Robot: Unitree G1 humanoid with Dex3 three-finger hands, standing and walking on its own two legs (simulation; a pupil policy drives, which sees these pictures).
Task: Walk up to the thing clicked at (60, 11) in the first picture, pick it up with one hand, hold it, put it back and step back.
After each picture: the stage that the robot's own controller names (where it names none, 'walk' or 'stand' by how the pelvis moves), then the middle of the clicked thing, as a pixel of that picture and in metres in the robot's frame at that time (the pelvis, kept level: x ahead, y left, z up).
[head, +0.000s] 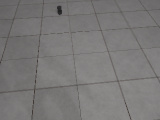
stand; (59, 10) +2.09 +0.36 -0.72
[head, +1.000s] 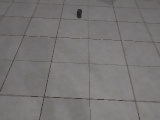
walk; (79, 13) +1.96 +0.14 -0.69
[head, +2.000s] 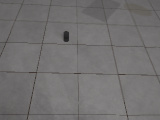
walk; (66, 36) +1.37 +0.18 -0.70
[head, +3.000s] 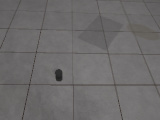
walk; (58, 75) +0.85 +0.20 -0.71
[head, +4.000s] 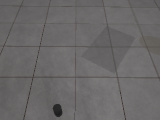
walk; (57, 110) +0.49 +0.19 -0.70
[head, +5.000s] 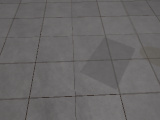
stand; out of the picture +0.32 +0.18 -0.70
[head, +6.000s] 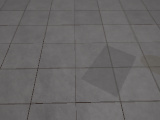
stand; out of the picture +0.32 +0.18 -0.72
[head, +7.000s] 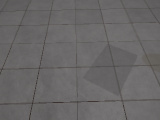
stand; out of the picture +0.32 +0.18 -0.73
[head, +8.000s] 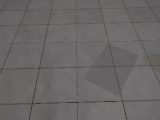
stand; out of the picture +0.31 +0.19 -0.73
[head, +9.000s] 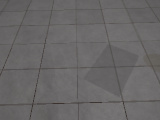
stand; out of the picture +0.31 +0.19 -0.73
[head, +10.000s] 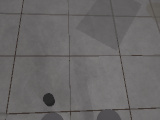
go down; (49, 100) +0.36 +0.17 -0.55
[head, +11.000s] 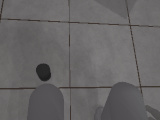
go down; (44, 72) +0.42 +0.17 -0.34
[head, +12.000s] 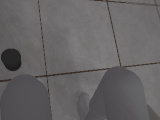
close in; (12, 60) +0.41 +0.20 -0.26
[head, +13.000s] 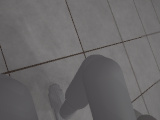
close; out of the picture +0.41 +0.23 -0.23
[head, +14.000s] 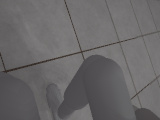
lift; out of the picture +0.40 +0.23 -0.23
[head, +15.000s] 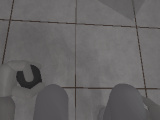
lift; (31, 80) +0.32 +0.19 -0.07
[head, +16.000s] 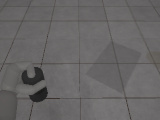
hold; (35, 85) +0.33 +0.17 +0.05
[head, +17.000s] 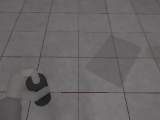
hold; (39, 90) +0.32 +0.17 +0.00
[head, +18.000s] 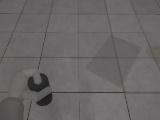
crouch; (41, 90) +0.32 +0.16 +0.00
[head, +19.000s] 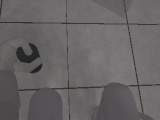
crouch; (30, 59) +0.42 +0.17 -0.10
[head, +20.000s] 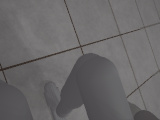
lower; out of the picture +0.44 +0.25 -0.24
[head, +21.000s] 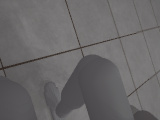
lower; out of the picture +0.44 +0.26 -0.24
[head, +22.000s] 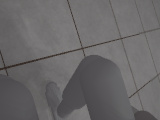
lower; out of the picture +0.43 +0.25 -0.24
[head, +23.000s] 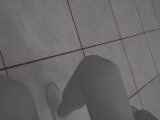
lower; out of the picture +0.43 +0.25 -0.24
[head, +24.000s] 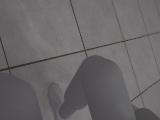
loosen; out of the picture +0.41 +0.23 -0.24
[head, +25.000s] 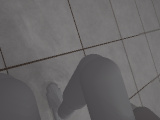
withdraw; out of the picture +0.41 +0.22 -0.24
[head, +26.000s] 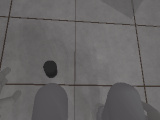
walk; (50, 69) +0.43 +0.16 -0.35
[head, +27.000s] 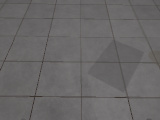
stand; out of the picture +0.34 +0.14 -0.66
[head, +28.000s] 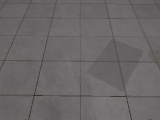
stand; out of the picture +0.35 +0.15 -0.67
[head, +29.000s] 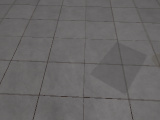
stand; out of the picture +0.35 +0.14 -0.70
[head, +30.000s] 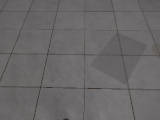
walk; out of the picture +0.38 +0.14 -0.71
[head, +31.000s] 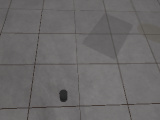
walk; (63, 95) +0.54 +0.11 -0.71
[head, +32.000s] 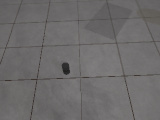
walk; (65, 68) +0.83 +0.21 -0.70
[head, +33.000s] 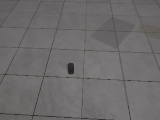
stand; (70, 68) +1.00 +0.15 -0.71
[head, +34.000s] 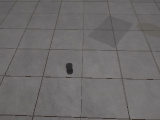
stand; (69, 68) +1.00 +0.16 -0.73
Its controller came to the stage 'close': yes
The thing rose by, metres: 0.72
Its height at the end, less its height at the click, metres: +0.00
